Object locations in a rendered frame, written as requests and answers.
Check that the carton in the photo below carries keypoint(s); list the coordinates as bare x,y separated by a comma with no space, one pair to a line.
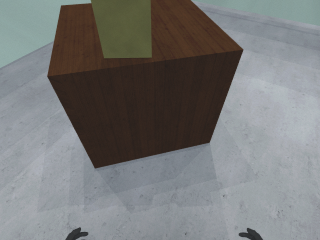
124,27

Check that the robot right hand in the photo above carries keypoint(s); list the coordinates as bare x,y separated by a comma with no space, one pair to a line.
252,234

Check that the robot left hand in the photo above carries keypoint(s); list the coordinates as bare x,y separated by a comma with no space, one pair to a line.
75,234

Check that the pedestal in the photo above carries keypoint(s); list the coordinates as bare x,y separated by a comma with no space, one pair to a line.
124,109

